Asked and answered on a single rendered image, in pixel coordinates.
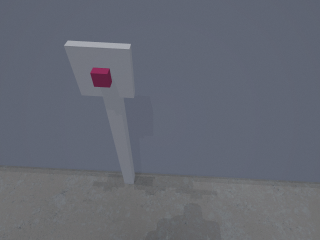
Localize button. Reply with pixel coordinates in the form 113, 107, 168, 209
90, 67, 112, 88

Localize panel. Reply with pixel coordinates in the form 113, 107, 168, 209
64, 40, 135, 184

